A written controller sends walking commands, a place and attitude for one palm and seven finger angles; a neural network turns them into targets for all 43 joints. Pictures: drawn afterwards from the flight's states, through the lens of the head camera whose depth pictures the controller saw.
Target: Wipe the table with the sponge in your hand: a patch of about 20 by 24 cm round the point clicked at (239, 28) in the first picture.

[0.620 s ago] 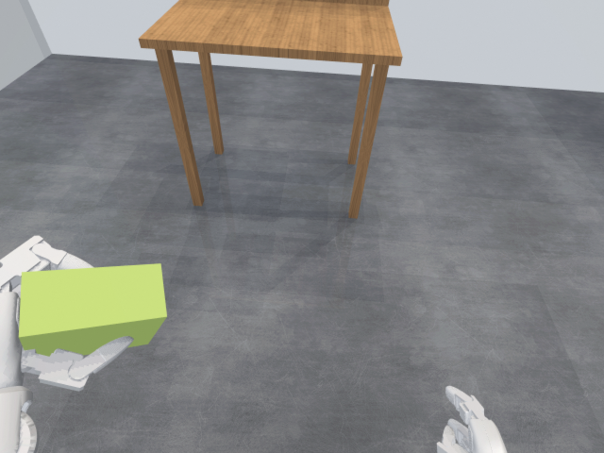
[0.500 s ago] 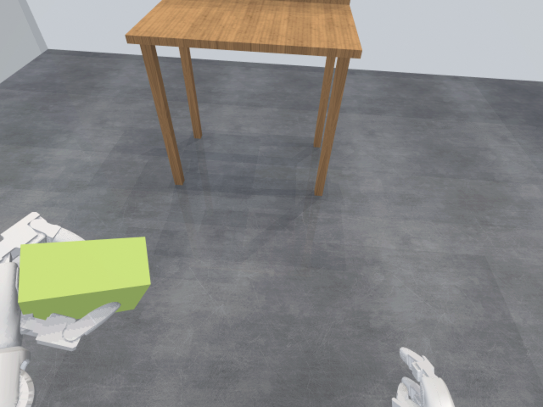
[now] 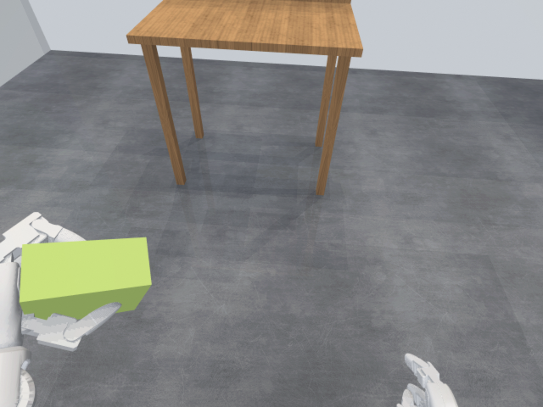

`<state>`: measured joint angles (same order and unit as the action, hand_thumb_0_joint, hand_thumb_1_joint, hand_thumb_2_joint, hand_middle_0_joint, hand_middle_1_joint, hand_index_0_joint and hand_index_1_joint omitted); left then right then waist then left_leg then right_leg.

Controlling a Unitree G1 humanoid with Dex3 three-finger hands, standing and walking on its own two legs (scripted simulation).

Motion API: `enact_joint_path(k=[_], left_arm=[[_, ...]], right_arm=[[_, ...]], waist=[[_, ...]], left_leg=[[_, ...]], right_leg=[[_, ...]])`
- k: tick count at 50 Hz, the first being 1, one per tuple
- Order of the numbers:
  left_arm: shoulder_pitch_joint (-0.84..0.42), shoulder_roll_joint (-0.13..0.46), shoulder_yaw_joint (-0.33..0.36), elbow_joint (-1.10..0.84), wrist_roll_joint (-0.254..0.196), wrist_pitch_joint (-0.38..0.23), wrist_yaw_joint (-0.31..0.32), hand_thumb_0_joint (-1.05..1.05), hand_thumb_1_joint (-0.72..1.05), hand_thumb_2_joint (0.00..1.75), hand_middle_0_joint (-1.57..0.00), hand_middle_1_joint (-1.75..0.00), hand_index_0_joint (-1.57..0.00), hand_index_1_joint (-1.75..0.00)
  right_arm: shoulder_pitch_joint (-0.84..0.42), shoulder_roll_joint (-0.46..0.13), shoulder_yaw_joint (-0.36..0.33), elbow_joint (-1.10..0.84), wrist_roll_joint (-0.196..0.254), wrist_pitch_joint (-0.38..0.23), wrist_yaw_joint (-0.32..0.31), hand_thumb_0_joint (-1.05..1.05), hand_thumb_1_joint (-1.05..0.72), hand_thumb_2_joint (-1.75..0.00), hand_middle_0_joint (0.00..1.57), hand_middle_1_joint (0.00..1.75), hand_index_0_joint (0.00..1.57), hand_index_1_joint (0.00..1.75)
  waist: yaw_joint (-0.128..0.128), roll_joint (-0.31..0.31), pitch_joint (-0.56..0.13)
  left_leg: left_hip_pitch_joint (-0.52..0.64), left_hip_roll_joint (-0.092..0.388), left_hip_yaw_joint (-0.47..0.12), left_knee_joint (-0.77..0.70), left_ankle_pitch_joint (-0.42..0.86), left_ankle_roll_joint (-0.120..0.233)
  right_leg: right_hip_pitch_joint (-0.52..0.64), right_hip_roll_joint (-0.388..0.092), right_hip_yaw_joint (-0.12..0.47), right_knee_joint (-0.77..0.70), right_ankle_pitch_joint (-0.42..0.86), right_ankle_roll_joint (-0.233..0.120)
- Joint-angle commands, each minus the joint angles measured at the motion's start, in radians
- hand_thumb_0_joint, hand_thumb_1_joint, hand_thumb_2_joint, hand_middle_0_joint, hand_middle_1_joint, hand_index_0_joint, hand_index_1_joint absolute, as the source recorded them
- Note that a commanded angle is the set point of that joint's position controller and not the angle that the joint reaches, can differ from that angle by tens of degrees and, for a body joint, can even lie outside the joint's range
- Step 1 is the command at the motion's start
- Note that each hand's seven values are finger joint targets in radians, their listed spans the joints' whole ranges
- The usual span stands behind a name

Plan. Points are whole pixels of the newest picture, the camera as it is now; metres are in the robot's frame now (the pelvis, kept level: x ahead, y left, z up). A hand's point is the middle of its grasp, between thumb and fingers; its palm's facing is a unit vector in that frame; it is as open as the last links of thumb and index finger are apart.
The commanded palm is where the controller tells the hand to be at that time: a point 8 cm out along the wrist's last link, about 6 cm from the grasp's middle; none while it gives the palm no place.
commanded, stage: walk to a spot facing it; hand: left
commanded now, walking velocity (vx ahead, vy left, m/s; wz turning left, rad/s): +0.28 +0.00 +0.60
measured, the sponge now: (105, 280) +0.23 +0.21 +0.14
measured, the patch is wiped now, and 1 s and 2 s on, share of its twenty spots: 0.00 0.00 0.00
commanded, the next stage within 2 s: none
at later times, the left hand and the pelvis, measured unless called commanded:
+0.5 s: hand (12, 269) +0.23 +0.31 +0.15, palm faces +0.59 -0.69 -0.42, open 9.7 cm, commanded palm +0.16 +0.34 +0.18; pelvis +0.08 +0.02 -0.02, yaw +15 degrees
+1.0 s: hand (53, 201) +0.33 +0.31 +0.16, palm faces +0.73 -0.53 -0.43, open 9.7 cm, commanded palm +0.25 +0.32 +0.18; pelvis +0.23 +0.00 -0.01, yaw +28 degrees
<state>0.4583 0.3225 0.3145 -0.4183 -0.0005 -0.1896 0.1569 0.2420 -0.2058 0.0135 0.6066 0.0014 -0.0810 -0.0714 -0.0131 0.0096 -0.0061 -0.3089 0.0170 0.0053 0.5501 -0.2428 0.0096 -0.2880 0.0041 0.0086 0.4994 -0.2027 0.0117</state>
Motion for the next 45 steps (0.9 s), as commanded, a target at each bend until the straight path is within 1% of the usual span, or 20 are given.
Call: enact_joint_path(k=[1, 5, 8, 10, 12, 14, 16, 18, 20, 22, 23, 24, 25, 26, 33, 39, 42, 43, 44, 45], left_arm=[[-0.081, 0.191, 0.129, -0.268, -0.009, -0.049, 0.032, 0.0, 0.1, 1.3, -1.2, -1.6, -1.2, -1.6], [-0.059, 0.195, 0.153, -0.293, -0.01, -0.057, 0.036, 0.0, 0.1, 1.3, -1.2, -1.6, -1.2, -1.6], [-0.072, 0.166, 0.135, -0.256, 0.0, -0.06, 0.023, 0.0, 0.1, 1.3, -1.2, -1.6, -1.2, -1.6], [-0.109, 0.168, 0.128, -0.265, 0.003, -0.072, 0.014, 0.0, 0.1, 1.3, -1.2, -1.6, -1.2, -1.6], [-0.09, 0.175, 0.131, -0.264, 0.002, -0.075, 0.006, 0.0, 0.1, 1.3, -1.2, -1.6, -1.2, -1.6], [-0.106, 0.214, 0.154, -0.256, -0.011, -0.075, 0.013, 0.0, 0.1, 1.3, -1.2, -1.6, -1.2, -1.6], [-0.059, 0.217, 0.152, -0.253, -0.005, -0.089, 0.017, 0.0, 0.1, 1.3, -1.2, -1.6, -1.2, -1.6], [-0.043, 0.233, 0.176, -0.279, 0.006, -0.109, 0.018, 0.0, 0.1, 1.3, -1.2, -1.6, -1.2, -1.6], [-0.057, 0.232, 0.189, -0.323, 0.002, -0.107, 0.024, 0.0, 0.1, 1.3, -1.2, -1.6, -1.2, -1.6], [-0.035, 0.221, 0.187, -0.359, -0.012, -0.095, 0.041, 0.0, 0.1, 1.3, -1.2, -1.6, -1.2, -1.6], [-0.043, 0.215, 0.177, -0.395, -0.019, -0.098, 0.046, 0.0, 0.1, 1.3, -1.2, -1.6, -1.2, -1.6], [-0.018, 0.176, 0.144, -0.427, -0.027, -0.105, 0.045, 0.0, 0.1, 1.3, -1.2, -1.6, -1.2, -1.6], [-0.086, 0.211, 0.165, -0.506, -0.029, -0.12, 0.057, 0.0, 0.1, 1.3, -1.2, -1.6, -1.2, -1.6], [-0.093, 0.26, 0.2, -0.418, -0.008, -0.11, 0.038, 0.0, 0.1, 1.3, -1.2, -1.6, -1.2, -1.6], [0.017, 0.158, 0.149, -0.399, -0.03, -0.077, -0.002, 0.0, 0.1, 1.3, -1.2, -1.6, -1.2, -1.6], [-0.069, 0.161, 0.133, -0.269, -0.025, -0.063, -0.017, 0.0, 0.1, 1.3, -1.2, -1.6, -1.2, -1.6], [-0.106, 0.165, 0.12, -0.236, -0.016, -0.049, -0.016, 0.0, 0.1, 1.3, -1.2, -1.6, -1.2, -1.6], [-0.125, 0.172, 0.115, -0.229, -0.012, -0.035, -0.016, 0.0, 0.1, 1.3, -1.2, -1.6, -1.2, -1.6], [-0.14, 0.188, 0.11, -0.237, 0.001, -0.023, -0.013, 0.0, 0.1, 1.3, -1.2, -1.6, -1.2, -1.6], [-0.156, 0.259, 0.157, -0.255, 0.0, -0.016, -0.002, 0.0, 0.1, 1.3, -1.2, -1.6, -1.2, -1.6]], right_arm=[[-0.099, -0.108, -0.042, -0.159, -0.01, -0.039, -0.018, 0.0, -0.9, -0.9, 0.2, 0.3, 0.2, 0.3], [-0.091, -0.111, -0.042, -0.151, -0.01, -0.047, -0.021, 0.0, -0.9, -0.9, 0.2, 0.3, 0.2, 0.3], [-0.087, -0.118, -0.048, -0.145, -0.008, -0.044, -0.021, 0.0, -0.9, -0.9, 0.2, 0.3, 0.2, 0.3], [-0.08, -0.117, -0.051, -0.137, -0.015, -0.057, -0.018, 0.0, -0.9, -0.9, 0.2, 0.3, 0.2, 0.3], [-0.073, -0.113, -0.055, -0.129, -0.015, -0.059, -0.007, 0.0, -0.9, -0.9, 0.2, 0.3, 0.2, 0.3], [-0.084, -0.096, -0.068, -0.13, 0.002, -0.062, 0.006, 0.0, -0.9, -0.9, 0.2, 0.3, 0.2, 0.3], [-0.103, -0.095, -0.051, -0.116, -0.016, -0.057, 0.002, 0.0, -0.9, -0.9, 0.2, 0.3, 0.2, 0.3], [-0.103, -0.071, -0.036, -0.116, -0.021, -0.04, 0.0, 0.0, -0.9, -0.9, 0.2, 0.3, 0.2, 0.3], [-0.133, -0.051, -0.034, -0.153, -0.02, -0.037, -0.003, 0.0, -0.9, -0.9, 0.2, 0.3, 0.2, 0.3], [-0.098, -0.048, -0.041, -0.157, -0.021, -0.038, -0.01, 0.0, -0.9, -0.9, 0.2, 0.3, 0.2, 0.3], [-0.076, -0.058, -0.054, -0.165, -0.016, -0.036, -0.015, 0.0, -0.9, -0.9, 0.2, 0.3, 0.2, 0.3], [-0.088, -0.086, -0.065, -0.168, -0.014, -0.035, -0.012, 0.0, -0.9, -0.9, 0.2, 0.3, 0.2, 0.3], [-0.081, -0.096, -0.061, -0.178, -0.002, -0.046, 0.008, 0.0, -0.9, -0.9, 0.2, 0.3, 0.2, 0.3], [-0.069, -0.102, -0.07, -0.138, -0.004, -0.055, 0.018, 0.0, -0.9, -0.9, 0.2, 0.3, 0.2, 0.3], [-0.085, -0.09, -0.074, -0.118, 0.016, -0.076, 0.024, 0.0, -0.9, -0.9, 0.2, 0.3, 0.2, 0.3], [-0.086, -0.089, -0.063, -0.113, 0.004, -0.09, -0.008, 0.0, -0.9, -0.9, 0.2, 0.3, 0.2, 0.3], [-0.107, -0.088, -0.052, -0.111, -0.002, -0.082, -0.014, 0.0, -0.9, -0.9, 0.2, 0.3, 0.2, 0.3], [-0.118, -0.081, -0.047, -0.111, 0.002, -0.072, -0.016, 0.0, -0.9, -0.9, 0.2, 0.3, 0.2, 0.3], [-0.109, -0.055, -0.045, -0.117, 0.01, -0.062, -0.013, 0.0, -0.9, -0.9, 0.2, 0.3, 0.2, 0.3], [-0.154, -0.052, -0.042, -0.149, 0.004, -0.057, -0.013, 0.0, -0.9, -0.9, 0.2, 0.3, 0.2, 0.3]], waist=[[-0.004, 0.02, -0.026], [-0.006, 0.067, -0.056], [-0.007, 0.2, 0.014], [-0.003, 0.187, 0.021], [0.012, 0.083, -0.042], [0.024, -0.263, -0.044], [0.025, -0.106, 0.021], [0.024, -0.146, 0.019], [0.036, -0.191, -0.022], [-0.001, -0.099, -0.125], [-0.035, 0.006, -0.187], [-0.036, 0.268, -0.205], [-0.015, 0.334, -0.231], [-0.029, 0.178, -0.166], [0.007, 0.208, -0.072], [0.016, 0.205, -0.017], [0.038, 0.181, -0.047], [0.044, 0.107, -0.081], [0.043, -0.094, -0.126], [0.055, -0.345, -0.128]], left_leg=[[-0.095, 0.047, -0.087, -0.087, -0.332, 0.057], [-0.108, 0.097, -0.199, -0.104, -0.277, 0.093], [-0.189, 0.191, -0.407, -0.205, -0.422, 0.154], [-0.18, 0.202, -0.444, -0.182, -0.249, 0.159], [-0.284, 0.111, -0.247, -0.015, -0.098, 0.1], [-0.46, -0.039, 0.035, 0.49, -0.277, -0.005], [-0.434, 0.05, -0.018, 0.637, -0.248, -0.02], [-0.332, 0.092, 0.018, 0.481, -0.238, -0.02], [-0.178, 0.066, 0.124, 0.222, -0.211, -0.012], [0.073, -0.057, 0.244, -0.018, -0.045, -0.009], [0.284, -0.037, 0.198, -0.091, 0.043, 0.016], [0.478, 0.199, -0.135, -0.118, 0.22, 0.126], [0.491, 0.411, -0.533, -0.159, 0.489, 0.269], [0.405, 0.44, -0.577, -0.182, 0.344, 0.29], [0.173, 0.248, -0.176, -0.241, 0.158, 0.192], [0.136, 0.238, -0.114, -0.248, 0.118, 0.171], [0.075, 0.199, -0.079, -0.077, 0.146, 0.139], [0.016, 0.159, -0.051, 0.068, 0.108, 0.115], [-0.111, 0.077, 0.016, 0.336, -0.041, 0.078], [-0.386, -0.046, 0.049, 0.663, -0.352, 0.023]], right_leg=[[-0.023, -0.128, 0.084, -0.085, -0.41, -0.051], [0.006, -0.117, 0.024, 0.079, -0.293, -0.032], [-0.032, -0.037, -0.025, 0.219, -0.361, -0.003], [0.011, -0.025, -0.029, 0.169, -0.307, -0.003], [0.231, -0.111, 0.045, -0.022, -0.258, -0.046], [0.31, -0.459, 0.462, -0.223, -0.261, -0.21], [0.208, -0.47, 0.339, -0.207, -0.077, -0.239], [0.183, -0.397, 0.081, -0.138, 0.213, -0.169], [0.188, -0.35, -0.054, -0.053, 0.391, -0.131], [0.152, -0.278, -0.157, 0.172, 0.48, -0.074], [0.035, -0.247, -0.181, 0.408, 0.442, -0.021], [-0.239, -0.132, -0.187, 0.692, -0.108, 0.042], [-0.37, -0.047, -0.097, 0.871, -0.449, 0.049], [-0.446, -0.114, 0.006, 0.916, -0.411, 0.036], [-0.354, -0.127, -0.093, 0.595, -0.153, 0.064], [-0.199, -0.085, -0.171, 0.285, -0.128, 0.065], [0.055, -0.025, -0.223, 0.054, -0.069, 0.053], [0.193, -0.041, -0.199, -0.017, -0.046, 0.043], [0.312, -0.203, 0.01, -0.125, -0.149, -0.018], [0.406, -0.48, 0.466, -0.215, -0.094, -0.143]])
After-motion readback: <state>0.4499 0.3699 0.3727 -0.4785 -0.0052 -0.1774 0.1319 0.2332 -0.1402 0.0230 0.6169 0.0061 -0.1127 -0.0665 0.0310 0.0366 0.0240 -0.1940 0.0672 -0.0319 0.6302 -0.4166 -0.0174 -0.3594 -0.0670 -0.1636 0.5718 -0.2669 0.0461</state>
